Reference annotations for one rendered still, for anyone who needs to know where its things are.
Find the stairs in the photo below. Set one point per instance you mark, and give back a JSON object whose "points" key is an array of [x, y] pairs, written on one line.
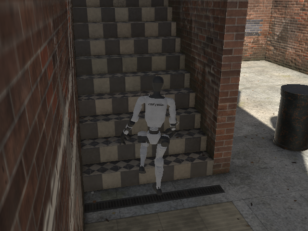
{"points": [[120, 46]]}

